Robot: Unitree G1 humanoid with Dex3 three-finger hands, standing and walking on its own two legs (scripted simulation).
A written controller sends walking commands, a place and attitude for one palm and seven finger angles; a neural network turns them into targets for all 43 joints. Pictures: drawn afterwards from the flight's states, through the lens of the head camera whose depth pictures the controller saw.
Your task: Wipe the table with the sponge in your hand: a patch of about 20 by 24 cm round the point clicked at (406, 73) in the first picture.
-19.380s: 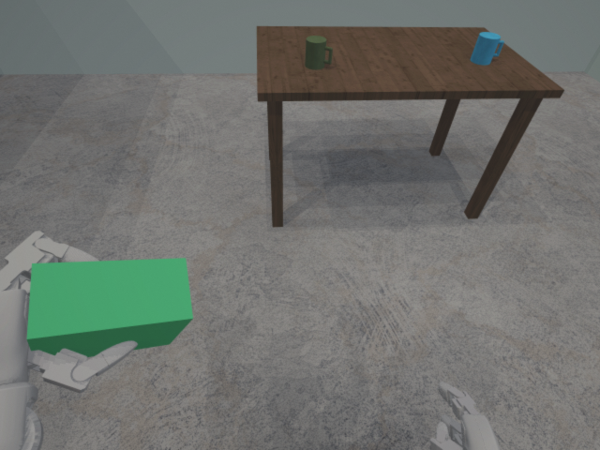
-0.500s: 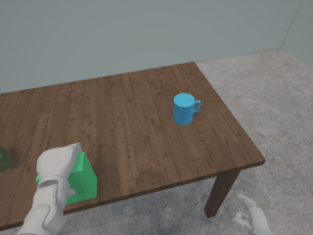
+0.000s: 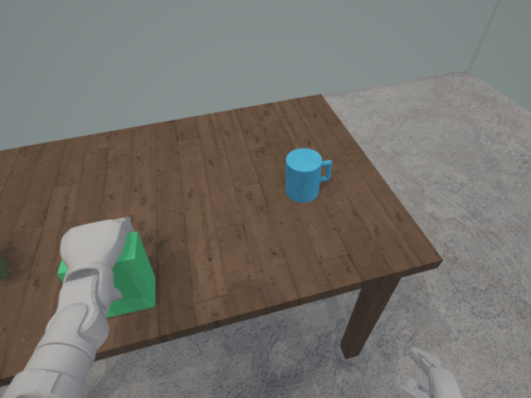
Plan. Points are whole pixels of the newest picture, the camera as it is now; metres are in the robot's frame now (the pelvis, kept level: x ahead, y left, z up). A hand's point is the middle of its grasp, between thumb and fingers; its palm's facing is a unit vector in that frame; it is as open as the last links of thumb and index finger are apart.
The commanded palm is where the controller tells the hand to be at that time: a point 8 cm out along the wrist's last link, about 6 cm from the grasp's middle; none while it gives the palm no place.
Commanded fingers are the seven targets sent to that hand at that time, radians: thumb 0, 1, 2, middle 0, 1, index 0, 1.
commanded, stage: wipe forward along the first lane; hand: left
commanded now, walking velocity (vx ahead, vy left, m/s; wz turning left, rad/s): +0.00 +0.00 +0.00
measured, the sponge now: (117, 284) +0.29 +0.31 -0.03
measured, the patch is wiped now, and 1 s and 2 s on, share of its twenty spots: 0.40 0.60 0.60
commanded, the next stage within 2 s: slide across to the middle lane in 1.22 s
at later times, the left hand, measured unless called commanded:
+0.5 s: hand (106, 238) +0.35 +0.33 +0.02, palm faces -0.11 +0.01 -0.99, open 10.5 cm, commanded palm +0.33 +0.32 +0.05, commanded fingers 0.00 0.10 1.30 -1.20 -1.60 -1.20 -1.60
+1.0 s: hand (105, 215) +0.40 +0.36 +0.02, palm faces -0.12 +0.03 -0.99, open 10.5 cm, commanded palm +0.39 +0.34 +0.05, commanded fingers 0.00 0.10 1.30 -1.20 -1.60 -1.20 -1.60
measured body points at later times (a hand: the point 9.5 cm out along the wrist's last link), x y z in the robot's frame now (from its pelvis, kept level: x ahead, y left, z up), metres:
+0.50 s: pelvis +0.00 +0.01 -0.01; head +0.03 -0.01 +0.44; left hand +0.35 +0.33 +0.08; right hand +0.12 -0.26 -0.13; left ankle +0.05 +0.13 -0.73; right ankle -0.01 -0.11 -0.73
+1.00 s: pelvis +0.00 +0.02 -0.02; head +0.05 +0.02 +0.43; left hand +0.40 +0.35 +0.08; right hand +0.08 -0.25 -0.14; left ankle +0.05 +0.13 -0.73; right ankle -0.01 -0.11 -0.73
